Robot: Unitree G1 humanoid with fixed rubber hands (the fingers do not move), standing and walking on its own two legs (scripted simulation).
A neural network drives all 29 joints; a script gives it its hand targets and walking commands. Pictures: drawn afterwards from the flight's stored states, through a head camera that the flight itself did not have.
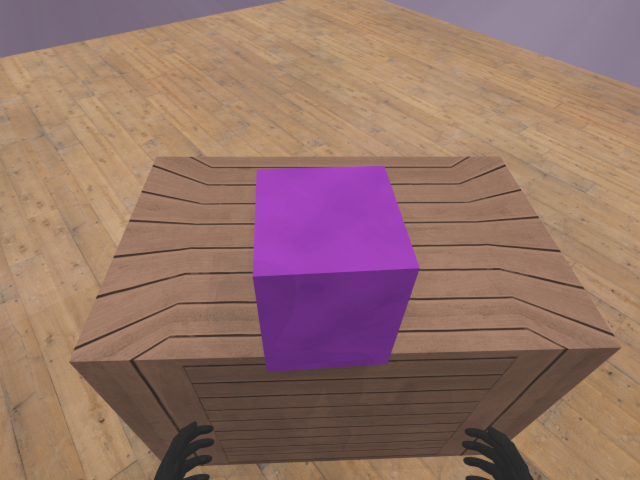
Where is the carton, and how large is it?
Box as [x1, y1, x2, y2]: [253, 166, 419, 371]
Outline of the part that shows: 384,166 257,169 253,281 267,371 387,363 419,267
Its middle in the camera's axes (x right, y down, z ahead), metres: +0.01 +0.05 +0.62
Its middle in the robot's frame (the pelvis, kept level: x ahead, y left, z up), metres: +0.44 +0.02 -0.01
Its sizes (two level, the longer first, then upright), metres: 0.210 0.200 0.250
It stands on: a pedestal, 0.64 m high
